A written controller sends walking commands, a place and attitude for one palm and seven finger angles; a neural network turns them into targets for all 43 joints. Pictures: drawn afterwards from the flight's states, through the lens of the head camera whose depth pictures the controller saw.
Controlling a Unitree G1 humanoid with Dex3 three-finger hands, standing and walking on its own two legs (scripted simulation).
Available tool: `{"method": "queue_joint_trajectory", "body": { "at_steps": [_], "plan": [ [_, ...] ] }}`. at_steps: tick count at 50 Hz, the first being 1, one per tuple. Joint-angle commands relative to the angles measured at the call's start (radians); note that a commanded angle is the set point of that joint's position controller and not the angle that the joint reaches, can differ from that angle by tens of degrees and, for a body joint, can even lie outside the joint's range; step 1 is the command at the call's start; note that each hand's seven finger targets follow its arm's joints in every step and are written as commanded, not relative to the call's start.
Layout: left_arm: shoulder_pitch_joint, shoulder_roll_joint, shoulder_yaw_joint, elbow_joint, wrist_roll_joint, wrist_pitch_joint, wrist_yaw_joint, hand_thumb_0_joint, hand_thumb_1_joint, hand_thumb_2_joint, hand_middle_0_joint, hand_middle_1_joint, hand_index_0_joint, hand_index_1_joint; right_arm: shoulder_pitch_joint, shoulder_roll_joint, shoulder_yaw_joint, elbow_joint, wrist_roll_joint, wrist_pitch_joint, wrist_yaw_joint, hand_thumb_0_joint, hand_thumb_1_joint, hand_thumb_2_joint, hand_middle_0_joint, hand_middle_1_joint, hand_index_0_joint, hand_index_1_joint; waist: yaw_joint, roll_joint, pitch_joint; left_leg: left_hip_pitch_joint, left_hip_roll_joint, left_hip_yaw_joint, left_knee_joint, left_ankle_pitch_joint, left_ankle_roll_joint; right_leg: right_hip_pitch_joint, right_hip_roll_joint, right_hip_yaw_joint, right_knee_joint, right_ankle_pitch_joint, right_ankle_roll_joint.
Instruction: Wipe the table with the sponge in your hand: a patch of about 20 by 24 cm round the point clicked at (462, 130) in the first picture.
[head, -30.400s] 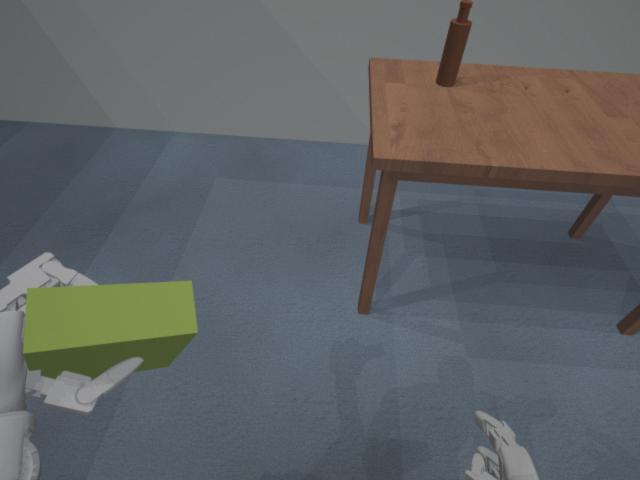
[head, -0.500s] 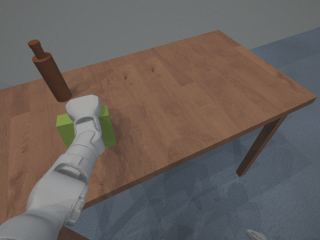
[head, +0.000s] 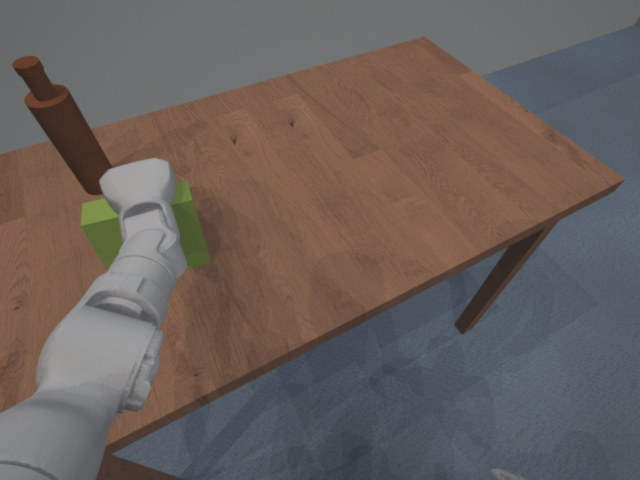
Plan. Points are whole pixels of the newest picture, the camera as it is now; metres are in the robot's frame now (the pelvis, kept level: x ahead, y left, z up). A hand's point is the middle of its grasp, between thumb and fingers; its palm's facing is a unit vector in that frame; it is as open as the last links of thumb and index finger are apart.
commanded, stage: wipe forward along the third lane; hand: left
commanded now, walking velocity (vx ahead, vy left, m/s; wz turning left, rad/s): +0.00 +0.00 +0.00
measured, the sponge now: (156, 245) +0.45 +0.23 +0.00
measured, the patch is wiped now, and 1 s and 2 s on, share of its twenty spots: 0.95 0.95 0.95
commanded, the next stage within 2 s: wipe back along the third lane in 0.14 s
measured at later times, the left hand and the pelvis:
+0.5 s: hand (147, 206) +0.49 +0.23 +0.05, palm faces -0.06 +0.01 -1.00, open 9.4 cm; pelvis +0.01 +0.02 +0.00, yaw -1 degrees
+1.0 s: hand (150, 220) +0.46 +0.22 +0.05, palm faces -0.01 -0.01 -1.00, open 9.4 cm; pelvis +0.05 +0.03 +0.01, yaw +1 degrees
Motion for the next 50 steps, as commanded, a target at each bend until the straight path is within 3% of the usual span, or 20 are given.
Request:
{"method": "queue_joint_trajectory", "body": {
  "at_steps": [1, 4, 5, 6, 7, 10, 12, 15, 17, 18, 24, 27, 30, 32, 34, 35, 40, 44, 49, 50],
  "plan": [
    [-0.336, 0.237, 0.007, -0.028, 0.041, 0.033, 0.047, 0.0, 0.1, 1.3, -1.2, -1.6, -1.2, -1.6, 0.026, -0.149, -0.047, -0.082, -0.008, -0.027, -0.009, 0.0, -0.9, -0.9, 0.2, 0.3, 0.2, 0.3, -0.024, -0.079, -0.232, -0.02, 0.006, 0.002, -0.071, 0.028, 0.023, 0.248, -0.059, 0.062, -0.071, 0.057, 0.028],
    [-0.356, 0.216, -0.004, 0.002, 0.046, 0.04, 0.048, 0.0, 0.1, 1.3, -1.2, -1.6, -1.2, -1.6, 0.041, -0.148, -0.051, -0.074, -0.009, -0.029, -0.004, 0.0, -0.9, -0.9, 0.2, 0.3, 0.2, 0.3, -0.033, -0.059, -0.245, -0.004, 0.013, -0.001, -0.063, 0.048, 0.02, 0.222, -0.054, 0.049, -0.06, 0.075, 0.024],
    [-0.36, 0.23, 0.018, 0.003, 0.036, 0.037, 0.048, 0.0, 0.1, 1.3, -1.2, -1.6, -1.2, -1.6, 0.039, -0.149, -0.052, -0.073, -0.01, -0.031, -0.003, 0.0, -0.9, -0.9, 0.2, 0.3, 0.2, 0.3, -0.027, -0.065, -0.268, -0.003, 0.013, -0.006, -0.062, 0.063, 0.022, 0.232, -0.052, 0.048, -0.055, 0.091, 0.022],
    [-0.391, 0.242, 0.011, 0.003, 0.044, 0.035, 0.049, 0.0, 0.1, 1.3, -1.2, -1.6, -1.2, -1.6, 0.053, -0.154, -0.051, -0.07, -0.012, -0.031, -0.003, 0.0, -0.9, -0.9, 0.2, 0.3, 0.2, 0.3, -0.039, -0.061, -0.277, -0.002, 0.015, -0.008, -0.056, 0.067, 0.022, 0.225, -0.051, 0.045, -0.045, 0.096, 0.023],
    [-0.379, 0.218, -0.001, 0.019, 0.042, 0.038, 0.047, 0.0, 0.1, 1.3, -1.2, -1.6, -1.2, -1.6, 0.057, -0.15, -0.053, -0.073, -0.012, -0.031, -0.002, 0.0, -0.9, -0.9, 0.2, 0.3, 0.2, 0.3, -0.039, -0.056, -0.276, -0.004, 0.013, -0.004, -0.054, 0.064, 0.021, 0.221, -0.05, 0.044, -0.047, 0.092, 0.024],
    [-0.44, 0.274, 0.033, 0.032, 0.044, 0.03, 0.048, 0.0, 0.1, 1.3, -1.2, -1.6, -1.2, -1.6, 0.067, -0.162, -0.052, -0.062, -0.013, -0.036, -0.004, 0.0, -0.9, -0.9, 0.2, 0.3, 0.2, 0.3, -0.053, -0.077, -0.267, -0.025, 0.018, -0.016, -0.054, 0.044, 0.023, 0.2, -0.048, 0.046, -0.049, 0.06, 0.023],
    [-0.44, 0.257, 0.011, 0.054, 0.055, 0.032, 0.049, 0.0, 0.1, 1.3, -1.2, -1.6, -1.2, -1.6, 0.088, -0.161, -0.052, -0.063, -0.015, -0.039, -0.002, 0.0, -0.9, -0.9, 0.2, 0.3, 0.2, 0.3, -0.06, -0.075, -0.268, -0.03, 0.017, -0.018, -0.047, 0.045, 0.023, 0.187, -0.044, 0.039, -0.04, 0.062, 0.023],
    [-0.372, 0.189, -0.003, 0.05, 0.043, 0.021, 0.041, 0.0, 0.1, 1.3, -1.2, -1.6, -1.2, -1.6, 0.083, -0.151, -0.059, -0.069, -0.016, -0.045, 0.009, 0.0, -0.9, -0.9, 0.2, 0.3, 0.2, 0.3, -0.033, -0.033, -0.298, 0.004, 0.023, -0.018, -0.049, 0.08, 0.021, 0.184, -0.038, 0.028, -0.034, 0.077, 0.014],
    [-0.319, 0.161, -0.014, 0.033, 0.032, 0.014, 0.038, 0.0, 0.1, 1.3, -1.2, -1.6, -1.2, -1.6, 0.09, -0.144, -0.063, -0.079, -0.016, -0.042, 0.015, 0.0, -0.9, -0.9, 0.2, 0.3, 0.2, 0.3, -0.019, -0.031, -0.33, 0.023, 0.023, -0.014, -0.04, 0.106, 0.02, 0.203, -0.036, 0.027, -0.028, 0.105, 0.015],
    [-0.304, 0.139, -0.019, 0.028, 0.024, 0.011, 0.038, 0.0, 0.1, 1.3, -1.2, -1.6, -1.2, -1.6, 0.093, -0.144, -0.064, -0.08, -0.016, -0.042, 0.018, 0.0, -0.9, -0.9, 0.2, 0.3, 0.2, 0.3, -0.018, -0.062, -0.329, 0.027, 0.026, -0.017, -0.041, 0.113, 0.02, 0.207, -0.034, 0.02, -0.027, 0.111, 0.015],
    [-0.187, -0.006, -0.079, -0.021, -0.026, 0.022, 0.053, 0.0, 0.1, 1.3, -1.2, -1.6, -1.2, -1.6, 0.052, -0.129, -0.07, -0.085, -0.01, -0.031, 0.036, 0.0, -0.9, -0.9, 0.2, 0.3, 0.2, 0.3, 0.011, -0.065, -0.271, 0.07, 0.03, -0.016, -0.064, 0.138, 0.014, 0.2, -0.029, 0.007, -0.046, 0.113, 0.01],
    [-0.182, -0.074, -0.11, -0.047, -0.05, 0.043, 0.063, 0.0, 0.1, 1.3, -1.2, -1.6, -1.2, -1.6, 0.027, -0.122, -0.072, -0.078, -0.009, -0.023, 0.043, 0.0, -0.9, -0.9, 0.2, 0.3, 0.2, 0.3, 0.014, -0.063, -0.242, 0.108, 0.036, -0.022, -0.078, 0.157, 0.013, 0.189, -0.027, -0.005, -0.052, 0.107, 0.005],
    [-0.152, -0.049, -0.075, -0.058, -0.071, 0.067, 0.066, 0.0, 0.1, 1.3, -1.2, -1.6, -1.2, -1.6, -0.012, -0.124, -0.068, -0.08, -0.006, -0.01, 0.041, 0.0, -0.9, -0.9, 0.2, 0.3, 0.2, 0.3, 0.033, -0.081, -0.246, 0.113, 0.033, -0.019, -0.095, 0.165, 0.013, 0.237, -0.033, 0.002, -0.061, 0.128, 0.003],
    [-0.134, -0.067, -0.095, -0.069, -0.076, 0.087, 0.062, 0.0, 0.1, 1.3, -1.2, -1.6, -1.2, -1.6, -0.028, -0.12, -0.064, -0.084, -0.003, 0.001, 0.041, 0.0, -0.9, -0.9, 0.2, 0.3, 0.2, 0.3, 0.035, -0.091, -0.233, 0.127, 0.03, -0.014, -0.101, 0.169, 0.013, 0.256, -0.036, 0.0, -0.066, 0.143, 0.005],
    [-0.126, -0.128, -0.143, -0.092, -0.076, 0.103, 0.054, 0.0, 0.1, 1.3, -1.2, -1.6, -1.2, -1.6, -0.054, -0.113, -0.061, -0.093, -0.002, 0.011, 0.042, 0.0, -0.9, -0.9, 0.2, 0.3, 0.2, 0.3, 0.033, -0.096, -0.215, 0.148, 0.03, -0.015, -0.106, 0.19, 0.011, 0.256, -0.036, -0.004, -0.068, 0.163, 0.003],
    [-0.12, -0.143, -0.139, -0.111, -0.082, 0.104, 0.051, 0.0, 0.1, 1.3, -1.2, -1.6, -1.2, -1.6, -0.071, -0.11, -0.063, -0.097, -0.001, 0.014, 0.043, 0.0, -0.9, -0.9, 0.2, 0.3, 0.2, 0.3, 0.044, -0.073, -0.23, 0.167, 0.033, -0.018, -0.106, 0.224, 0.008, 0.257, -0.037, -0.006, -0.063, 0.183, -0.002],
    [-0.034, -0.151, -0.135, -0.198, -0.092, 0.133, 0.03, 0.0, 0.1, 1.3, -1.2, -1.6, -1.2, -1.6, -0.121, -0.11, -0.061, -0.125, -0.003, 0.052, 0.042, 0.0, -0.9, -0.9, 0.2, 0.3, 0.2, 0.3, 0.064, -0.126, -0.268, 0.205, 0.028, -0.015, -0.1, 0.32, 0.005, 0.343, -0.042, -0.002, -0.054, 0.317, -0.005],
    [0.042, -0.234, -0.214, -0.293, -0.089, 0.17, 0.008, 0.0, 0.1, 1.3, -1.2, -1.6, -1.2, -1.6, -0.165, -0.101, -0.06, -0.15, -0.003, 0.082, 0.049, 0.0, -0.9, -0.9, 0.2, 0.3, 0.2, 0.3, 0.074, -0.107, -0.256, 0.262, 0.028, -0.012, -0.092, 0.407, -0.003, 0.355, -0.043, -0.008, -0.052, 0.391, -0.01],
    [0.175, -0.248, -0.239, -0.417, -0.09, 0.22, -0.021, 0.0, 0.1, 1.3, -1.2, -1.6, -1.2, -1.6, -0.219, -0.102, -0.061, -0.178, -0.003, 0.127, 0.064, 0.0, -0.9, -0.9, 0.2, 0.3, 0.2, 0.3, 0.104, -0.105, -0.28, 0.314, 0.029, -0.016, -0.074, 0.559, -0.008, 0.418, -0.047, -0.01, -0.037, 0.521, -0.019],
    [0.209, -0.224, -0.217, -0.458, -0.096, 0.228, -0.025, 0.0, 0.1, 1.3, -1.2, -1.6, -1.2, -1.6, -0.243, -0.105, -0.061, -0.191, 0.002, 0.134, 0.065, 0.0, -0.9, -0.9, 0.2, 0.3, 0.2, 0.3, 0.117, -0.114, -0.29, 0.315, 0.028, -0.023, -0.078, 0.58, -0.009, 0.439, -0.049, -0.011, -0.033, 0.532, -0.021]
  ]
}}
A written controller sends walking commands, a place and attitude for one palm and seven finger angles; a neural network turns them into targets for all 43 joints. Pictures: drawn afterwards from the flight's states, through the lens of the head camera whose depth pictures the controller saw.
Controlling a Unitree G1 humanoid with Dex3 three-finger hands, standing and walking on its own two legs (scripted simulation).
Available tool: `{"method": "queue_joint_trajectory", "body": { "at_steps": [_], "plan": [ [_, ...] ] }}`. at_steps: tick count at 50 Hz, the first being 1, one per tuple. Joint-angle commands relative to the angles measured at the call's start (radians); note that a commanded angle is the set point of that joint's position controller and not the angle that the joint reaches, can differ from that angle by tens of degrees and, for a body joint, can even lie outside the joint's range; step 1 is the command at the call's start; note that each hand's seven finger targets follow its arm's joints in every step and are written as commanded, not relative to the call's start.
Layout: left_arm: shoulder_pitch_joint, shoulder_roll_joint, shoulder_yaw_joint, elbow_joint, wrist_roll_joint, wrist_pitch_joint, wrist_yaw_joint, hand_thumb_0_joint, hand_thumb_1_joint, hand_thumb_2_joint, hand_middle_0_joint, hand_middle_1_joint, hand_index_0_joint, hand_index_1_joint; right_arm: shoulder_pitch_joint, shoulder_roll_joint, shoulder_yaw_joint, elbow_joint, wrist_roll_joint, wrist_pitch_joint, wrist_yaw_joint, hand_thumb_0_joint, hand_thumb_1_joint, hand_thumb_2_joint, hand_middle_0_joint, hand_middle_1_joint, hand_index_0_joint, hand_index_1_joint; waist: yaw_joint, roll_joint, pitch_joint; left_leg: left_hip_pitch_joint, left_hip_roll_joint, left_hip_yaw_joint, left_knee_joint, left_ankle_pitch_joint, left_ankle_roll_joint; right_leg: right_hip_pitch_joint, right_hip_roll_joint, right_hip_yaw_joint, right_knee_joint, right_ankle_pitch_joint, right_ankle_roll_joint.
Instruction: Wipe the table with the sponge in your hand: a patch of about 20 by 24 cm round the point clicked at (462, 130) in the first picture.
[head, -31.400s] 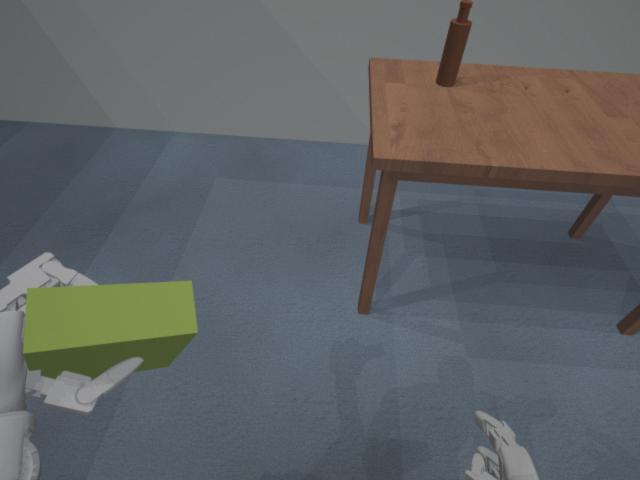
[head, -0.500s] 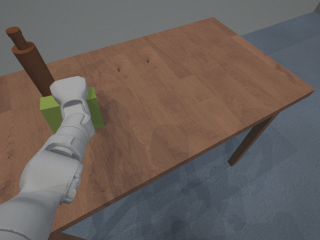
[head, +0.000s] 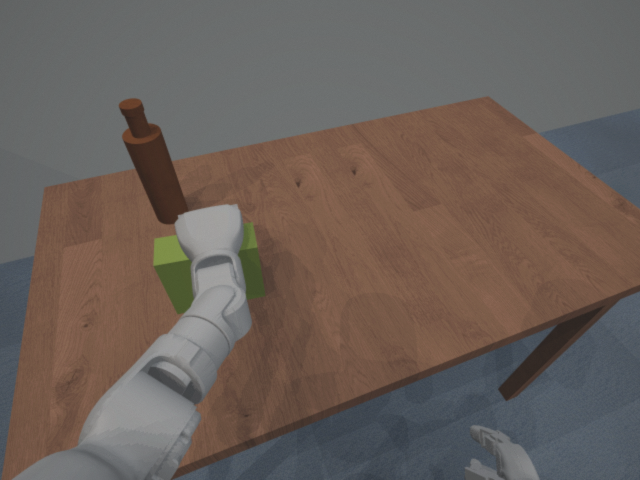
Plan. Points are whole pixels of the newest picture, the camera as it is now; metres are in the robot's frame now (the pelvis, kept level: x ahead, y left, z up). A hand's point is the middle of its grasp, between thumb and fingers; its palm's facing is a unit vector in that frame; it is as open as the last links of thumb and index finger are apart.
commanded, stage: wipe back along the third lane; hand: left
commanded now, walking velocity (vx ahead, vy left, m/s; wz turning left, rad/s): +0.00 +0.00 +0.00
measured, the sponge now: (216, 277) +0.40 +0.19 +0.00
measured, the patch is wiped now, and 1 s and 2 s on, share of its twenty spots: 0.95 0.95 0.95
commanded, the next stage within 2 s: slide back across to the middle lane in 1.86 s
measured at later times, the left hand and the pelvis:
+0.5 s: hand (231, 289) +0.35 +0.15 +0.04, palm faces -0.01 -0.02 -1.00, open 9.4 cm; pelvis -0.01 +0.00 +0.00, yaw +1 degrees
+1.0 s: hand (245, 316) +0.31 +0.13 +0.04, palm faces +0.00 -0.03 -1.00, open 9.4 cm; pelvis -0.03 -0.03 +0.00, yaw +0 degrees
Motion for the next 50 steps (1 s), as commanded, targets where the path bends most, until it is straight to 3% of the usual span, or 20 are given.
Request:
{"method": "queue_joint_trajectory", "body": {
  "at_steps": [1, 3, 5, 6, 10, 18, 21, 24, 25, 29, 30, 33, 35, 38, 40, 41, 44, 45, 49, 50],
  "plan": [
    [-0.037, -0.076, -0.039, -0.148, -0.05, 0.042, -0.074, 0.0, 0.1, 1.3, -1.2, -1.6, -1.2, -1.6, -0.125, -0.124, -0.034, -0.146, 0.001, 0.009, 0.003, 0.0, -0.9, -0.9, 0.2, 0.3, 0.2, 0.3, -0.011, -0.107, -0.223, 0.143, 0.055, -0.011, -0.01, 0.637, -0.047, 0.252, -0.026, -0.014, 0.031, 0.605, -0.056],
    [-0.043, -0.095, -0.07, -0.184, -0.046, 0.062, -0.089, 0.0, 0.1, 1.3, -1.2, -1.6, -1.2, -1.6, -0.143, -0.123, -0.031, -0.15, 0.005, 0.018, 0.006, 0.0, -0.9, -0.9, 0.2, 0.3, 0.2, 0.3, -0.018, -0.112, -0.188, 0.15, 0.056, -0.016, -0.016, 0.618, -0.047, 0.235, -0.024, -0.019, 0.026, 0.578, -0.058],
    [-0.015, -0.073, -0.056, -0.214, -0.043, 0.074, -0.097, 0.0, 0.1, 1.3, -1.2, -1.6, -1.2, -1.6, -0.166, -0.126, -0.028, -0.161, 0.011, 0.025, 0.008, 0.0, -0.9, -0.9, 0.2, 0.3, 0.2, 0.3, -0.006, -0.124, -0.183, 0.147, 0.057, -0.021, -0.024, 0.623, -0.05, 0.248, -0.026, -0.018, 0.028, 0.572, -0.062],
    [0.005, -0.095, -0.083, -0.234, -0.045, 0.079, -0.103, 0.0, 0.1, 1.3, -1.2, -1.6, -1.2, -1.6, -0.17, -0.123, -0.025, -0.166, 0.01, 0.026, 0.009, 0.0, -0.9, -0.9, 0.2, 0.3, 0.2, 0.3, -0.005, -0.122, -0.178, 0.156, 0.056, -0.021, -0.025, 0.621, -0.047, 0.252, -0.025, -0.024, 0.03, 0.566, -0.061],
    [0.007, -0.075, -0.073, -0.268, -0.044, 0.089, -0.114, 0.0, 0.1, 1.3, -1.2, -1.6, -1.2, -1.6, -0.195, -0.122, -0.018, -0.172, 0.013, 0.03, 0.006, 0.0, -0.9, -0.9, 0.2, 0.3, 0.2, 0.3, 0.001, -0.139, -0.158, 0.147, 0.053, -0.023, -0.038, 0.571, -0.048, 0.254, -0.022, -0.019, 0.024, 0.531, -0.066],
    [0.002, -0.141, -0.147, -0.281, -0.015, 0.093, -0.12, 0.0, 0.1, 1.3, -1.2, -1.6, -1.2, -1.6, -0.206, -0.113, -0.017, -0.179, 0.012, 0.031, 0.02, 0.0, -0.9, -0.9, 0.2, 0.3, 0.2, 0.3, 0.003, -0.077, -0.151, 0.174, 0.056, -0.036, -0.042, 0.527, -0.057, 0.195, -0.012, -0.034, 0.032, 0.39, -0.078],
    [0.011, -0.111, -0.122, -0.311, -0.021, 0.084, -0.113, 0.0, 0.1, 1.3, -1.2, -1.6, -1.2, -1.6, -0.215, -0.117, -0.017, -0.186, 0.009, 0.032, 0.02, 0.0, -0.9, -0.9, 0.2, 0.3, 0.2, 0.3, 0.008, -0.107, -0.165, 0.154, 0.052, -0.034, -0.046, 0.475, -0.051, 0.217, -0.011, -0.023, 0.031, 0.385, -0.08],
    [0.093, -0.13, -0.132, -0.312, -0.023, 0.086, -0.106, 0.0, 0.1, 1.3, -1.2, -1.6, -1.2, -1.6, -0.22, -0.112, -0.014, -0.194, 0.012, 0.029, 0.027, 0.0, -0.9, -0.9, 0.2, 0.3, 0.2, 0.3, 0.019, -0.133, -0.144, 0.131, 0.046, -0.025, -0.056, 0.425, -0.047, 0.234, -0.012, -0.021, 0.024, 0.373, -0.08],
    [0.095, -0.106, -0.102, -0.334, -0.034, 0.085, -0.104, 0.0, 0.1, 1.3, -1.2, -1.6, -1.2, -1.6, -0.234, -0.114, -0.015, -0.202, 0.014, 0.029, 0.025, 0.0, -0.9, -0.9, 0.2, 0.3, 0.2, 0.3, 0.026, -0.154, -0.145, 0.115, 0.047, -0.029, -0.064, 0.406, -0.044, 0.244, -0.012, -0.013, 0.02, 0.362, -0.081],
    [0.066, -0.114, -0.123, -0.322, -0.032, 0.105, -0.094, 0.0, 0.1, 1.3, -1.2, -1.6, -1.2, -1.6, -0.24, -0.113, -0.01, -0.194, 0.019, 0.025, 0.022, 0.0, -0.9, -0.9, 0.2, 0.3, 0.2, 0.3, 0.016, -0.139, -0.068, 0.106, 0.046, -0.027, -0.092, 0.3, -0.042, 0.201, -0.009, -0.018, -0.006, 0.237, -0.079],
    [0.072, -0.107, -0.109, -0.34, -0.043, 0.106, -0.094, 0.0, 0.1, 1.3, -1.2, -1.6, -1.2, -1.6, -0.254, -0.111, -0.009, -0.202, 0.021, 0.022, 0.021, 0.0, -0.9, -0.9, 0.2, 0.3, 0.2, 0.3, 0.026, -0.137, -0.068, 0.095, 0.043, -0.026, -0.1, 0.278, -0.038, 0.208, -0.008, -0.01, -0.015, 0.214, -0.079],
    [0.045, -0.134, -0.145, -0.314, -0.041, 0.11, -0.091, 0.0, 0.1, 1.3, -1.2, -1.6, -1.2, -1.6, -0.249, -0.109, -0.006, -0.197, 0.023, 0.014, 0.018, 0.0, -0.9, -0.9, 0.2, 0.3, 0.2, 0.3, 0.014, -0.127, -0.044, 0.101, 0.038, -0.019, -0.108, 0.226, -0.034, 0.189, -0.008, -0.013, -0.028, 0.149, -0.077],
    [0.074, -0.084, -0.088, -0.322, -0.045, 0.106, -0.091, 0.0, 0.1, 1.3, -1.2, -1.6, -1.2, -1.6, -0.255, -0.115, -0.007, -0.199, 0.022, 0.01, 0.017, 0.0, -0.9, -0.9, 0.2, 0.3, 0.2, 0.3, 0.031, -0.14, -0.062, 0.087, 0.034, -0.019, -0.113, 0.216, -0.033, 0.212, -0.007, 0.007, -0.037, 0.146, -0.08],
    [0.105, -0.123, -0.133, -0.319, -0.042, 0.103, -0.093, 0.0, 0.1, 1.3, -1.2, -1.6, -1.2, -1.6, -0.253, -0.111, -0.006, -0.203, 0.022, 0.01, 0.018, 0.0, -0.9, -0.9, 0.2, 0.3, 0.2, 0.3, 0.024, -0.148, -0.058, 0.09, 0.028, -0.009, -0.11, 0.213, -0.03, 0.225, -0.012, 0.008, -0.04, 0.154, -0.076],
    [0.156, -0.104, -0.108, -0.346, -0.042, 0.097, -0.098, 0.0, 0.1, 1.3, -1.2, -1.6, -1.2, -1.6, -0.264, -0.114, -0.01, -0.212, 0.021, 0.012, 0.023, 0.0, -0.9, -0.9, 0.2, 0.3, 0.2, 0.3, 0.039, -0.145, -0.07, 0.083, 0.026, -0.013, -0.111, 0.222, -0.029, 0.241, -0.011, 0.023, -0.043, 0.17, -0.08],
    [0.163, -0.134, -0.147, -0.359, -0.039, 0.094, -0.1, 0.0, 0.1, 1.3, -1.2, -1.6, -1.2, -1.6, -0.261, -0.111, -0.009, -0.213, 0.021, 0.014, 0.024, 0.0, -0.9, -0.9, 0.2, 0.3, 0.2, 0.3, 0.029, -0.148, -0.074, 0.092, 0.023, -0.005, -0.101, 0.229, -0.026, 0.25, -0.015, 0.022, -0.039, 0.186, -0.076],
    [0.187, -0.138, -0.162, -0.394, -0.046, 0.091, -0.107, 0.0, 0.1, 1.3, -1.2, -1.6, -1.2, -1.6, -0.269, -0.109, -0.011, -0.221, 0.024, 0.01, 0.029, 0.0, -0.9, -0.9, 0.2, 0.3, 0.2, 0.3, 0.026, -0.144, -0.055, 0.095, 0.019, 0.003, -0.103, 0.214, -0.023, 0.253, -0.016, 0.028, -0.053, 0.179, -0.072],
    [0.195, -0.096, -0.118, -0.406, -0.05, 0.092, -0.108, 0.0, 0.1, 1.3, -1.2, -1.6, -1.2, -1.6, -0.276, -0.113, -0.011, -0.22, 0.024, 0.011, 0.027, 0.0, -0.9, -0.9, 0.2, 0.3, 0.2, 0.3, 0.033, -0.171, -0.056, 0.082, 0.018, -0.004, -0.106, 0.204, -0.021, 0.261, -0.012, 0.045, -0.061, 0.172, -0.072],
    [0.195, -0.111, -0.148, -0.412, -0.043, 0.096, -0.112, 0.0, 0.1, 1.3, -1.2, -1.6, -1.2, -1.6, -0.277, -0.111, -0.006, -0.214, 0.026, 0.007, 0.023, 0.0, -0.9, -0.9, 0.2, 0.3, 0.2, 0.3, 0.021, -0.169, -0.026, 0.087, 0.013, 0.006, -0.104, 0.195, -0.021, 0.258, -0.018, 0.053, -0.069, 0.176, -0.065],
    [0.197, -0.063, -0.098, -0.431, -0.044, 0.094, -0.111, 0.0, 0.1, 1.3, -1.2, -1.6, -1.2, -1.6, -0.281, -0.116, -0.008, -0.213, 0.024, 0.006, 0.022, 0.0, -0.9, -0.9, 0.2, 0.3, 0.2, 0.3, 0.03, -0.178, -0.035, 0.078, 0.012, 0.002, -0.104, 0.197, -0.021, 0.269, -0.014, 0.069, -0.067, 0.195, -0.068]
  ]
}}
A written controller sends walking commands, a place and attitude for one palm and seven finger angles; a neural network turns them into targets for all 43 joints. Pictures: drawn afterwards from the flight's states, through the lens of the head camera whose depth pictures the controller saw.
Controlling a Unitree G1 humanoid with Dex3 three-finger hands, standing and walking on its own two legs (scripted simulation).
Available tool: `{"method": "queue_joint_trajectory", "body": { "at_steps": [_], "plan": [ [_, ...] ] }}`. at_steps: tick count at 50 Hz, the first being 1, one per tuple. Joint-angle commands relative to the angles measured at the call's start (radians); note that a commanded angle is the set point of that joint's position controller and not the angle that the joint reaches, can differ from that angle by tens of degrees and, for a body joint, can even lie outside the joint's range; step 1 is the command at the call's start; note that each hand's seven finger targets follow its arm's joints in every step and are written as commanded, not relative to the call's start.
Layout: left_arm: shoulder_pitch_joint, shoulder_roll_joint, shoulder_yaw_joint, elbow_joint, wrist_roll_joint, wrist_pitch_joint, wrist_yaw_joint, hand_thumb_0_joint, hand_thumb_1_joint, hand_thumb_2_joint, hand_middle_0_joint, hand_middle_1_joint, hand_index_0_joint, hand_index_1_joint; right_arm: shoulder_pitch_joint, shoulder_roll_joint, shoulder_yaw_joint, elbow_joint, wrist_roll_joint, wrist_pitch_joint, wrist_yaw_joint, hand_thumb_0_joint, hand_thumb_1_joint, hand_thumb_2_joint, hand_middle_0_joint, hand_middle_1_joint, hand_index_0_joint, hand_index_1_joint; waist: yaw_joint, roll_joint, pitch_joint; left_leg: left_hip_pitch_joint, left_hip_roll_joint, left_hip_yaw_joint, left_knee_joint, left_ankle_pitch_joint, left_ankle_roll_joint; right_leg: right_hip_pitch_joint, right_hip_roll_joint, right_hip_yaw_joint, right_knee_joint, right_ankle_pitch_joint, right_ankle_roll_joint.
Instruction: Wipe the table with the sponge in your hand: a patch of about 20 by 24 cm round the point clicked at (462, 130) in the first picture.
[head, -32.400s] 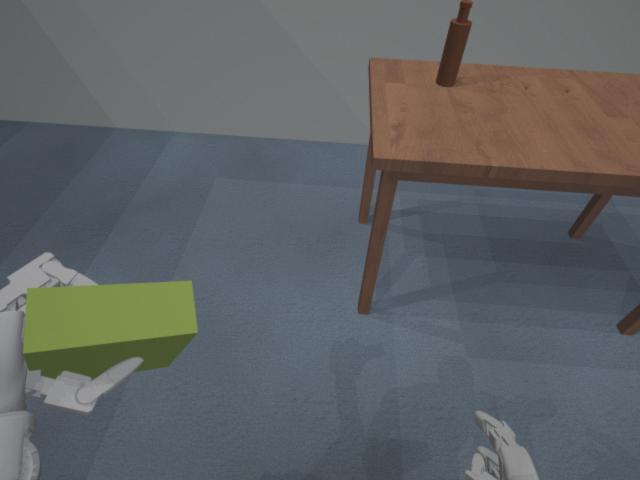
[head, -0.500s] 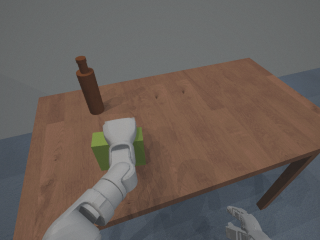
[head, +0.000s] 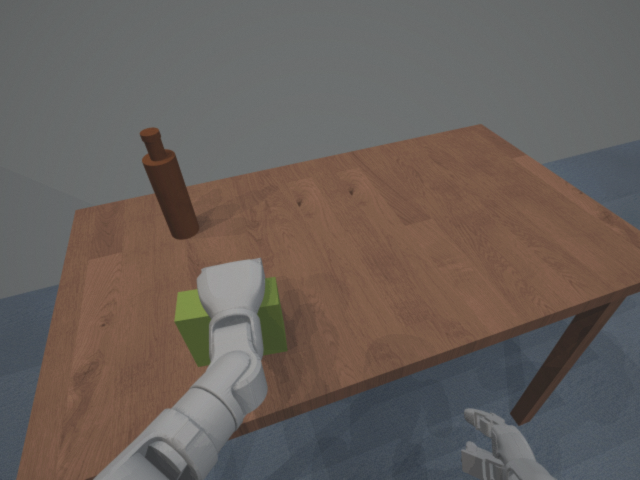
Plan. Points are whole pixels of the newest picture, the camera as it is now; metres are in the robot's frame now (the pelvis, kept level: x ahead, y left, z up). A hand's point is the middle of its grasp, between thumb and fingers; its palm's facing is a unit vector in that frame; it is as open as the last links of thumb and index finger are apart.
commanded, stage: wipe back along the third lane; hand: left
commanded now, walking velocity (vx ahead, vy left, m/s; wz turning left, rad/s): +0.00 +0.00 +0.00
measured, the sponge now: (238, 331) +0.33 +0.17 -0.01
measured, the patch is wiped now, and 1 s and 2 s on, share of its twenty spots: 0.95 0.95 0.95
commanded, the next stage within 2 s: slide back across to the middle lane in 0.86 s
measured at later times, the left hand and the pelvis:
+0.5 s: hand (240, 314) +0.33 +0.15 +0.04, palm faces +0.02 -0.05 -1.00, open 9.3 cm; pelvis +0.00 -0.01 +0.00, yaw -1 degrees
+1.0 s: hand (240, 316) +0.33 +0.15 +0.04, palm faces +0.02 -0.06 -1.00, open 9.3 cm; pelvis +0.00 +0.01 +0.00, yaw -1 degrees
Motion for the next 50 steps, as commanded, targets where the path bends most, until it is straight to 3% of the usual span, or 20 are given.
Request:
{"method": "queue_joint_trajectory", "body": {
  "at_steps": [1, 5, 9, 14, 15, 19, 20, 23, 25, 27, 30, 34, 35, 38, 40, 43, 45, 46, 49, 50],
  "plan": [
    [-0.09, -0.045, 0.019, -0.079, -0.059, -0.012, -0.052, 0.0, 0.1, 1.3, -1.2, -1.6, -1.2, -1.6, -0.237, -0.094, -0.031, -0.171, -0.004, -0.049, -0.006, 0.0, -0.9, -0.9, 0.2, 0.3, 0.2, 0.3, -0.008, -0.198, -0.08, -0.063, -0.005, 0.01, -0.055, 0.171, 0.016, 0.172, -0.032, 0.072, -0.074, 0.211, -0.024],
    [-0.037, 0.002, 0.063, -0.12, -0.061, -0.021, -0.054, 0.0, 0.1, 1.3, -1.2, -1.6, -1.2, -1.6, -0.243, -0.094, -0.029, -0.175, -0.005, -0.051, -0.009, 0.0, -0.9, -0.9, 0.2, 0.3, 0.2, 0.3, 0.002, -0.199, -0.104, -0.074, -0.012, 0.01, -0.047, 0.202, 0.014, 0.217, -0.033, 0.106, -0.067, 0.312, -0.022],
    [0.007, -0.009, 0.036, -0.149, -0.051, -0.021, -0.057, 0.0, 0.1, 1.3, -1.2, -1.6, -1.2, -1.6, -0.246, -0.09, -0.024, -0.184, 0.0, -0.056, -0.008, 0.0, -0.9, -0.9, 0.2, 0.3, 0.2, 0.3, -0.002, -0.162, -0.099, -0.062, -0.014, 0.017, -0.041, 0.22, 0.01, 0.221, -0.037, 0.106, -0.058, 0.353, -0.019],
    [-0.004, 0.0, 0.034, -0.157, -0.042, -0.011, -0.06, 0.0, 0.1, 1.3, -1.2, -1.6, -1.2, -1.6, -0.244, -0.091, -0.025, -0.182, 0.003, -0.058, -0.009, 0.0, -0.9, -0.9, 0.2, 0.3, 0.2, 0.3, -0.008, -0.176, -0.098, -0.059, -0.014, 0.014, -0.04, 0.218, 0.01, 0.21, -0.034, 0.106, -0.06, 0.334, -0.016],
    [-0.013, 0.028, 0.07, -0.17, -0.042, -0.01, -0.058, 0.0, 0.1, 1.3, -1.2, -1.6, -1.2, -1.6, -0.246, -0.095, -0.027, -0.181, 0.0, -0.059, -0.008, 0.0, -0.9, -0.9, 0.2, 0.3, 0.2, 0.3, -0.002, -0.172, -0.109, -0.064, -0.013, 0.009, -0.04, 0.221, 0.011, 0.211, -0.028, 0.112, -0.054, 0.345, -0.022],
    [0.044, -0.014, 0.027, -0.183, -0.047, -0.009, -0.061, 0.0, 0.1, 1.3, -1.2, -1.6, -1.2, -1.6, -0.244, -0.091, -0.028, -0.191, 0.002, -0.063, -0.002, 0.0, -0.9, -0.9, 0.2, 0.3, 0.2, 0.3, -0.001, -0.193, -0.12, -0.058, -0.013, 0.015, -0.029, 0.248, 0.011, 0.228, -0.033, 0.095, -0.04, 0.402, -0.016],
    [0.031, 0.019, 0.062, -0.193, -0.049, -0.009, -0.06, 0.0, 0.1, 1.3, -1.2, -1.6, -1.2, -1.6, -0.252, -0.096, -0.029, -0.189, 0.001, -0.061, -0.003, 0.0, -0.9, -0.9, 0.2, 0.3, 0.2, 0.3, 0.002, -0.195, -0.126, -0.067, -0.012, 0.009, -0.033, 0.237, 0.011, 0.228, -0.03, 0.112, -0.043, 0.387, -0.019],
    [0.02, -0.021, 0.019, -0.182, -0.046, -0.002, -0.06, 0.0, 0.1, 1.3, -1.2, -1.6, -1.2, -1.6, -0.245, -0.093, -0.027, -0.188, 0.003, -0.064, -0.003, 0.0, -0.9, -0.9, 0.2, 0.3, 0.2, 0.3, -0.009, -0.194, -0.098, -0.061, -0.01, 0.014, -0.034, 0.225, 0.012, 0.202, -0.03, 0.089, -0.045, 0.351, -0.015],
    [0.028, 0.024, 0.069, -0.189, -0.048, 0.0, -0.057, 0.0, 0.1, 1.3, -1.2, -1.6, -1.2, -1.6, -0.247, -0.097, -0.029, -0.187, 0.002, -0.064, -0.002, 0.0, -0.9, -0.9, 0.2, 0.3, 0.2, 0.3, 0.005, -0.179, -0.102, -0.068, -0.01, 0.007, -0.039, 0.224, 0.011, 0.203, -0.026, 0.098, -0.044, 0.343, -0.021],
    [0.027, 0.003, 0.046, -0.18, -0.047, 0.003, -0.053, 0.0, 0.1, 1.3, -1.2, -1.6, -1.2, -1.6, -0.244, -0.093, -0.026, -0.188, 0.003, -0.065, -0.005, 0.0, -0.9, -0.9, 0.2, 0.3, 0.2, 0.3, 0.001, -0.183, -0.103, -0.063, -0.009, 0.014, -0.039, 0.217, 0.011, 0.201, -0.029, 0.085, -0.043, 0.322, -0.016],
    [0.026, 0.041, 0.091, -0.178, -0.047, 0.008, -0.049, 0.0, 0.1, 1.3, -1.2, -1.6, -1.2, -1.6, -0.249, -0.098, -0.027, -0.188, 0.002, -0.066, -0.007, 0.0, -0.9, -0.9, 0.2, 0.3, 0.2, 0.3, 0.01, -0.187, -0.1, -0.074, -0.008, 0.005, -0.045, 0.209, 0.01, 0.194, -0.023, 0.09, -0.045, 0.298, -0.021],
    [-0.006, 0.004, 0.046, -0.148, -0.033, 0.019, -0.047, 0.0, 0.1, 1.3, -1.2, -1.6, -1.2, -1.6, -0.242, -0.093, -0.025, -0.184, 0.004, -0.066, -0.008, 0.0, -0.9, -0.9, 0.2, 0.3, 0.2, 0.3, 0.0, -0.162, -0.08, -0.056, -0.004, 0.007, -0.051, 0.194, 0.007, 0.155, -0.022, 0.069, -0.05, 0.23, -0.022],
    [0.004, 0.032, 0.084, -0.152, -0.035, 0.02, -0.043, 0.0, 0.1, 1.3, -1.2, -1.6, -1.2, -1.6, -0.246, -0.096, -0.027, -0.185, 0.002, -0.065, -0.006, 0.0, -0.9, -0.9, 0.2, 0.3, 0.2, 0.3, 0.013, -0.158, -0.094, -0.062, -0.003, 0.002, -0.054, 0.195, 0.007, 0.16, -0.018, 0.075, -0.048, 0.227, -0.027],
    [-0.006, -0.012, 0.041, -0.142, -0.036, 0.02, -0.042, 0.0, 0.1, 1.3, -1.2, -1.6, -1.2, -1.6, -0.237, -0.092, -0.028, -0.186, 0.002, -0.066, -0.004, 0.0, -0.9, -0.9, 0.2, 0.3, 0.2, 0.3, 0.004, -0.168, -0.1, -0.053, -0.002, 0.006, -0.049, 0.199, 0.008, 0.156, -0.018, 0.058, -0.043, 0.226, -0.025],
    [0.016, 0.03, 0.089, -0.143, -0.039, 0.018, -0.038, 0.0, 0.1, 1.3, -1.2, -1.6, -1.2, -1.6, -0.246, -0.097, -0.029, -0.185, 0.0, -0.066, -0.004, 0.0, -0.9, -0.9, 0.2, 0.3, 0.2, 0.3, 0.017, -0.186, -0.109, -0.067, -0.003, 0.001, -0.049, 0.206, 0.007, 0.169, -0.016, 0.074, -0.043, 0.245, -0.028],
    [0.013, -0.03, 0.032, -0.143, -0.042, 0.022, -0.037, 0.0, 0.1, 1.3, -1.2, -1.6, -1.2, -1.6, -0.246, -0.091, -0.028, -0.192, 0.002, -0.064, 0.001, 0.0, -0.9, -0.9, 0.2, 0.3, 0.2, 0.3, 0.009, -0.163, -0.087, -0.056, 0.001, 0.005, -0.051, 0.199, 0.006, 0.148, -0.018, 0.052, -0.041, 0.223, -0.027],
    [-0.017, 0.018, 0.08, -0.138, -0.044, 0.029, -0.036, 0.0, 0.1, 1.3, -1.2, -1.6, -1.2, -1.6, -0.251, -0.095, -0.028, -0.187, 0.001, -0.063, -0.003, 0.0, -0.9, -0.9, 0.2, 0.3, 0.2, 0.3, 0.013, -0.173, -0.082, -0.066, 0.003, -0.002, -0.059, 0.182, 0.006, 0.139, -0.014, 0.059, -0.049, 0.192, -0.029],
    [-0.042, -0.001, 0.052, -0.126, -0.04, 0.034, -0.035, 0.0, 0.1, 1.3, -1.2, -1.6, -1.2, -1.6, -0.251, -0.094, -0.025, -0.183, 0.002, -0.061, -0.007, 0.0, -0.9, -0.9, 0.2, 0.3, 0.2, 0.3, 0.001, -0.17, -0.069, -0.062, 0.002, 0.004, -0.059, 0.17, 0.007, 0.13, -0.018, 0.055, -0.053, 0.167, -0.025],
    [-0.065, 0.002, 0.054, -0.107, -0.037, 0.04, -0.036, 0.0, 0.1, 1.3, -1.2, -1.6, -1.2, -1.6, -0.246, -0.093, -0.023, -0.179, 0.004, -0.064, -0.009, 0.0, -0.9, -0.9, 0.2, 0.3, 0.2, 0.3, 0.004, -0.152, -0.067, -0.053, 0.004, 0.0, -0.066, 0.166, 0.004, 0.117, -0.016, 0.046, -0.055, 0.144, -0.028],
    [-0.077, 0.053, 0.108, -0.126, -0.035, 0.037, -0.034, 0.0, 0.1, 1.3, -1.2, -1.6, -1.2, -1.6, -0.252, -0.097, -0.026, -0.178, -0.001, -0.063, -0.011, 0.0, -0.9, -0.9, 0.2, 0.3, 0.2, 0.3, 0.016, -0.146, -0.083, -0.056, 0.003, -0.005, -0.07, 0.166, 0.005, 0.127, -0.013, 0.057, -0.054, 0.14, -0.032]
  ]
}}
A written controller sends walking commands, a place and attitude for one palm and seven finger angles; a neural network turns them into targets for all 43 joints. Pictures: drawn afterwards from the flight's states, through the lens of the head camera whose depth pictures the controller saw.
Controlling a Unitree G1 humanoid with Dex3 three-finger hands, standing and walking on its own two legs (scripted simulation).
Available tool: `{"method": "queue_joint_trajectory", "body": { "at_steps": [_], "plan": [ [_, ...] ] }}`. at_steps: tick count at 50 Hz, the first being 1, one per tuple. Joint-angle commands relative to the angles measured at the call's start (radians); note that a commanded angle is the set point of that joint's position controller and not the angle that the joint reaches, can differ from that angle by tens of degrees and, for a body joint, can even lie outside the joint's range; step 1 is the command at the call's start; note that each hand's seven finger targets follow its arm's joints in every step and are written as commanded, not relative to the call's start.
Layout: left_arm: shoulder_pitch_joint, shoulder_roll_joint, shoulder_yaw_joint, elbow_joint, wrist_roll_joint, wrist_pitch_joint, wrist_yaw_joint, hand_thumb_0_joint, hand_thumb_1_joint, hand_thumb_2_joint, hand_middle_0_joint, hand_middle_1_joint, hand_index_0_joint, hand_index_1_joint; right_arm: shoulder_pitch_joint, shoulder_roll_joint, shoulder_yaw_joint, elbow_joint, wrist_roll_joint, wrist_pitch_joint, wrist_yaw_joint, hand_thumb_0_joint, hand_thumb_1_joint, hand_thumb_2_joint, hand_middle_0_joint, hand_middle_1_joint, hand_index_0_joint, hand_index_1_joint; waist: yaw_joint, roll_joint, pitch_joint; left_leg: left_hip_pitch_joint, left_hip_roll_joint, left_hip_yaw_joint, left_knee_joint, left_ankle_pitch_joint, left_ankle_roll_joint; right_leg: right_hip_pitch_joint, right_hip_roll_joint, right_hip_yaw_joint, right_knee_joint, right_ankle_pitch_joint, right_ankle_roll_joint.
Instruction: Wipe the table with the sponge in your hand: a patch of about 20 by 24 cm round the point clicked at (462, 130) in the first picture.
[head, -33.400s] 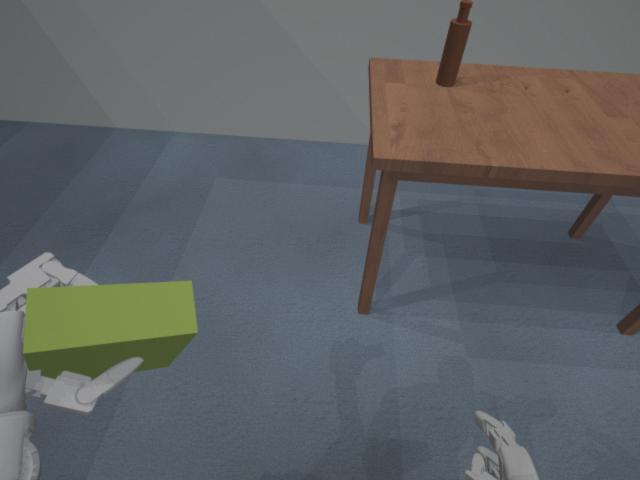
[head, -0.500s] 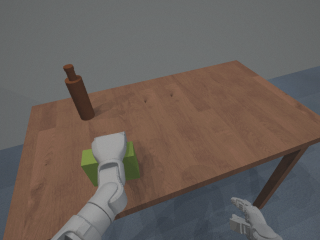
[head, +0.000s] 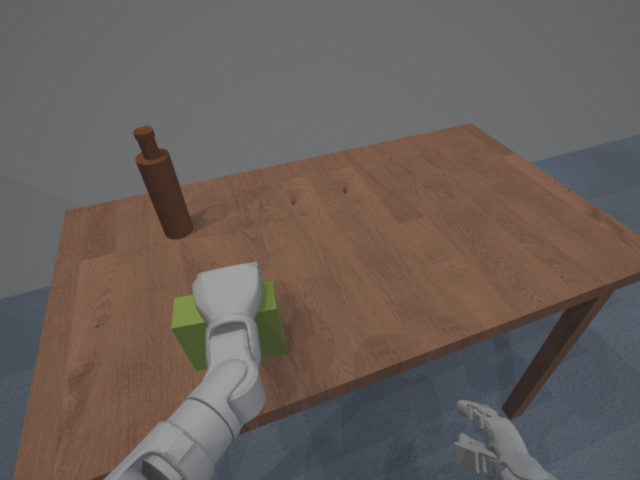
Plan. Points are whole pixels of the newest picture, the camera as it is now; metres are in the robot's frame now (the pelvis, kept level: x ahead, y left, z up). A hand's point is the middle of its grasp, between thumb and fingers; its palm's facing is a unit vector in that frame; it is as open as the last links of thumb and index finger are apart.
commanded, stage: slide back across to the middle lane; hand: left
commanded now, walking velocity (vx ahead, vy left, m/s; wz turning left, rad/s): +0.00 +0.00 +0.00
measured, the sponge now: (236, 335) +0.33 +0.16 -0.01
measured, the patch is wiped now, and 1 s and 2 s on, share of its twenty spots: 0.95 0.95 0.95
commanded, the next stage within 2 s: wipe forward along the middle lane in 0.72 s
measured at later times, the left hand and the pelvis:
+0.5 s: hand (212, 321) +0.31 +0.18 +0.05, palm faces +0.03 -0.14 -0.99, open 9.3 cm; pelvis +0.01 -0.01 +0.00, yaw -1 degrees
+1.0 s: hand (186, 333) +0.29 +0.21 +0.04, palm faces -0.03 -0.12 -0.99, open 9.3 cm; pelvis +0.00 -0.01 +0.01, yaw -1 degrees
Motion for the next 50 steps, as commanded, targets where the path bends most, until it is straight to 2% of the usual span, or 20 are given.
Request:
{"method": "queue_joint_trajectory", "body": {
  "at_steps": [1, 4, 5, 6, 9, 10, 13, 15, 18, 20, 23, 25, 28, 30, 33, 35, 36, 43, 49, 50],
  "plan": [
    [-0.131, 0.027, 0.069, -0.066, -0.047, 0.019, -0.031, 0.0, 0.1, 1.3, -1.2, -1.6, -1.2, -1.6, -0.241, -0.105, -0.04, -0.177, -0.006, -0.045, -0.007, 0.0, -0.9, -0.9, 0.2, 0.3, 0.2, 0.3, 0.025, -0.121, -0.103, -0.045, 0.004, -0.022, -0.078, 0.19, -0.002, 0.152, -0.018, 0.024, -0.062, 0.164, -0.04],
    [-0.055, 0.046, 0.09, -0.103, -0.054, 0.013, -0.031, 0.0, 0.1, 1.3, -1.2, -1.6, -1.2, -1.6, -0.246, -0.1, -0.04, -0.189, -0.005, -0.048, -0.002, 0.0, -0.9, -0.9, 0.2, 0.3, 0.2, 0.3, 0.039, -0.143, -0.129, -0.033, 0.003, -0.023, -0.08, 0.224, -0.001, 0.199, -0.019, 0.029, -0.061, 0.215, -0.04],
    [-0.05, 0.1, 0.147, -0.13, -0.056, 0.007, -0.028, 0.0, 0.1, 1.3, -1.2, -1.6, -1.2, -1.6, -0.251, -0.107, -0.042, -0.187, -0.009, -0.048, -0.005, 0.0, -0.9, -0.9, 0.2, 0.3, 0.2, 0.3, 0.049, -0.152, -0.146, -0.037, 0.002, -0.027, -0.08, 0.231, 0.0, 0.22, -0.016, 0.048, -0.063, 0.239, -0.042],
    [-0.036, 0.086, 0.124, -0.151, -0.052, 0.006, -0.028, 0.0, 0.1, 1.3, -1.2, -1.6, -1.2, -1.6, -0.255, -0.102, -0.037, -0.194, -0.008, -0.048, -0.007, 0.0, -0.9, -0.9, 0.2, 0.3, 0.2, 0.3, 0.045, -0.145, -0.151, -0.037, 0.0, -0.021, -0.082, 0.23, 0.0, 0.237, -0.023, 0.046, -0.06, 0.239, -0.036],
    [0.003, 0.089, 0.116, -0.188, -0.047, 0.013, -0.033, 0.0, 0.1, 1.3, -1.2, -1.6, -1.2, -1.6, -0.263, -0.099, -0.034, -0.197, -0.004, -0.053, -0.005, 0.0, -0.9, -0.9, 0.2, 0.3, 0.2, 0.3, 0.043, -0.146, -0.114, -0.022, -0.001, -0.022, -0.092, 0.243, 0.0, 0.243, -0.021, 0.057, -0.074, 0.261, -0.036],
    [0.002, 0.139, 0.164, -0.205, -0.043, 0.015, -0.034, 0.0, 0.1, 1.3, -1.2, -1.6, -1.2, -1.6, -0.272, -0.106, -0.034, -0.194, -0.005, -0.053, -0.005, 0.0, -0.9, -0.9, 0.2, 0.3, 0.2, 0.3, 0.049, -0.145, -0.107, -0.023, 0.0, -0.03, -0.096, 0.245, -0.001, 0.239, -0.016, 0.07, -0.077, 0.256, -0.041],
    [0.011, 0.118, 0.12, -0.244, -0.029, 0.02, -0.049, 0.0, 0.1, 1.3, -1.2, -1.6, -1.2, -1.6, -0.273, -0.101, -0.03, -0.197, -0.003, -0.061, -0.004, 0.0, -0.9, -0.9, 0.2, 0.3, 0.2, 0.3, 0.04, -0.119, -0.086, 0.0, -0.002, -0.025, -0.1, 0.254, 0.003, 0.241, -0.018, 0.067, -0.083, 0.261, -0.038],
    [0.024, 0.195, 0.193, -0.267, -0.03, 0.015, -0.058, 0.0, 0.1, 1.3, -1.2, -1.6, -1.2, -1.6, -0.282, -0.109, -0.028, -0.194, -0.005, -0.065, -0.008, 0.0, -0.9, -0.9, 0.2, 0.3, 0.2, 0.3, 0.049, -0.126, -0.082, -0.006, -0.004, -0.032, -0.106, 0.247, 0.002, 0.253, -0.015, 0.091, -0.09, 0.259, -0.04],
    [0.033, 0.177, 0.166, -0.269, -0.024, 0.006, -0.07, 0.0, 0.1, 1.3, -1.2, -1.6, -1.2, -1.6, -0.275, -0.104, -0.021, -0.19, -0.004, -0.075, -0.014, 0.0, -0.9, -0.9, 0.2, 0.3, 0.2, 0.3, 0.039, -0.121, -0.062, 0.004, -0.007, -0.025, -0.108, 0.247, 0.003, 0.254, -0.018, 0.09, -0.097, 0.263, -0.036],
    [0.057, 0.24, 0.231, -0.291, -0.025, -0.01, -0.075, 0.0, 0.1, 1.3, -1.2, -1.6, -1.2, -1.6, -0.28, -0.109, -0.022, -0.19, -0.005, -0.078, -0.017, 0.0, -0.9, -0.9, 0.2, 0.3, 0.2, 0.3, 0.05, -0.105, -0.065, 0.005, -0.008, -0.03, -0.113, 0.245, 0.002, 0.262, -0.016, 0.112, -0.103, 0.257, -0.039],
    [0.076, 0.203, 0.192, -0.294, -0.019, -0.028, -0.085, 0.0, 0.1, 1.3, -1.2, -1.6, -1.2, -1.6, -0.27, -0.103, -0.018, -0.193, -0.006, -0.088, -0.019, 0.0, -0.9, -0.9, 0.2, 0.3, 0.2, 0.3, 0.043, -0.096, -0.055, 0.012, -0.009, -0.028, -0.114, 0.252, 0.002, 0.259, -0.018, 0.101, -0.103, 0.268, -0.037],
    [0.097, 0.256, 0.248, -0.312, -0.019, -0.043, -0.088, 0.0, 0.1, 1.3, -1.2, -1.6, -1.2, -1.6, -0.27, -0.108, -0.022, -0.192, -0.008, -0.093, -0.021, 0.0, -0.9, -0.9, 0.2, 0.3, 0.2, 0.3, 0.051, -0.104, -0.076, 0.012, -0.011, -0.032, -0.115, 0.255, 0.002, 0.278, -0.018, 0.12, -0.107, 0.284, -0.038],
    [0.131, 0.248, 0.245, -0.319, -0.021, -0.064, -0.087, 0.0, 0.1, 1.3, -1.2, -1.6, -1.2, -1.6, -0.26, -0.104, -0.021, -0.193, -0.009, -0.103, -0.024, 0.0, -0.9, -0.9, 0.2, 0.3, 0.2, 0.3, 0.051, -0.112, -0.075, 0.012, -0.014, -0.025, -0.111, 0.259, 0.001, 0.289, -0.023, 0.121, -0.104, 0.319, -0.033],
    [0.154, 0.305, 0.305, -0.341, -0.026, -0.076, -0.086, 0.0, 0.1, 1.3, -1.2, -1.6, -1.2, -1.6, -0.265, -0.111, -0.023, -0.191, -0.012, -0.106, -0.027, 0.0, -0.9, -0.9, 0.2, 0.3, 0.2, 0.3, 0.059, -0.111, -0.088, 0.01, -0.017, -0.029, -0.112, 0.257, 0.0, 0.305, -0.023, 0.141, -0.105, 0.333, -0.034],
    [0.17, 0.29, 0.291, -0.338, -0.028, -0.086, -0.085, 0.0, 0.1, 1.3, -1.2, -1.6, -1.2, -1.6, -0.262, -0.106, -0.021, -0.188, -0.012, -0.113, -0.034, 0.0, -0.9, -0.9, 0.2, 0.3, 0.2, 0.3, 0.054, -0.123, -0.057, 0.008, -0.017, -0.023, -0.116, 0.239, 0.001, 0.292, -0.028, 0.138, -0.117, 0.304, -0.027],
    [0.172, 0.338, 0.337, -0.356, -0.029, -0.091, -0.084, 0.0, 0.1, 1.3, -1.2, -1.6, -1.2, -1.6, -0.265, -0.114, -0.025, -0.183, -0.013, -0.117, -0.036, 0.0, -0.9, -0.9, 0.2, 0.3, 0.2, 0.3, 0.057, -0.11, -0.065, 0.012, -0.02, -0.028, -0.115, 0.234, 0.002, 0.293, -0.026, 0.159, -0.125, 0.285, -0.03],
    [0.171, 0.301, 0.302, -0.362, -0.03, -0.091, -0.087, 0.0, 0.1, 1.3, -1.2, -1.6, -1.2, -1.6, -0.262, -0.108, -0.024, -0.188, -0.015, -0.119, -0.038, 0.0, -0.9, -0.9, 0.2, 0.3, 0.2, 0.3, 0.053, -0.107, -0.065, 0.009, -0.02, -0.021, -0.116, 0.233, 0.005, 0.299, -0.031, 0.144, -0.121, 0.294, -0.026],
    [0.121, 0.282, 0.275, -0.326, -0.028, -0.101, -0.112, 0.0, 0.1, 1.3, -1.2, -1.6, -1.2, -1.6, -0.24, -0.117, -0.029, -0.176, -0.013, -0.137, -0.054, 0.0, -0.9, -0.9, 0.2, 0.3, 0.2, 0.3, 0.031, -0.107, -0.026, 0.013, -0.017, -0.03, -0.118, 0.203, 0.011, 0.233, -0.023, 0.13, -0.147, 0.198, -0.025],
    [0.06, 0.325, 0.33, -0.247, -0.019, -0.152, -0.099, 0.0, 0.1, 1.3, -1.2, -1.6, -1.2, -1.6, -0.201, -0.124, -0.034, -0.16, -0.019, -0.149, -0.077, 0.0, -0.9, -0.9, 0.2, 0.3, 0.2, 0.3, 0.035, -0.126, -0.062, -0.016, -0.02, -0.029, -0.116, 0.177, 0.008, 0.238, -0.026, 0.127, -0.137, 0.191, -0.024],
    [0.037, 0.367, 0.37, -0.242, -0.013, -0.162, -0.094, 0.0, 0.1, 1.3, -1.2, -1.6, -1.2, -1.6, -0.193, -0.131, -0.038, -0.153, -0.023, -0.149, -0.08, 0.0, -0.9, -0.9, 0.2, 0.3, 0.2, 0.3, 0.036, -0.129, -0.073, -0.016, -0.018, -0.034, -0.117, 0.175, 0.008, 0.234, -0.022, 0.135, -0.135, 0.185, -0.028]
  ]
}}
